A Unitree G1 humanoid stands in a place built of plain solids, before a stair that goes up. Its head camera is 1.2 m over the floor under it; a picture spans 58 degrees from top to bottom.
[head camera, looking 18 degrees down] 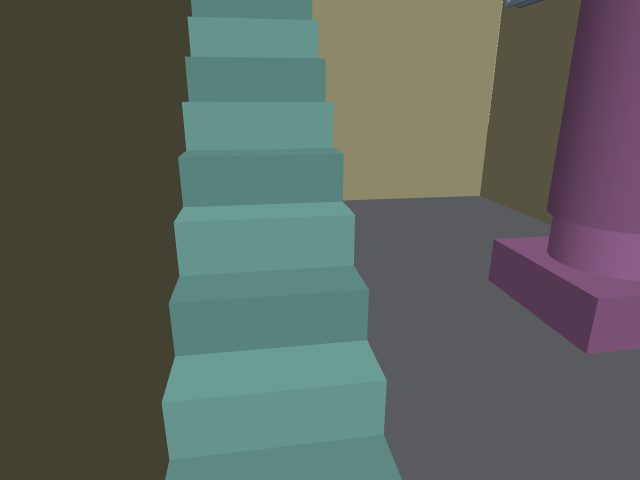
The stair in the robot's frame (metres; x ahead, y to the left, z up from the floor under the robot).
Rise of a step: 0.20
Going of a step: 0.23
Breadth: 0.65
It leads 9 degrees to the left of straight ahead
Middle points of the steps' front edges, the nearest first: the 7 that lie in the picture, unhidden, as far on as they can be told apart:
1.06 0.12 0.40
1.29 0.16 0.59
1.51 0.19 0.79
1.73 0.22 0.99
1.96 0.26 1.19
2.18 0.29 1.39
2.41 0.33 1.59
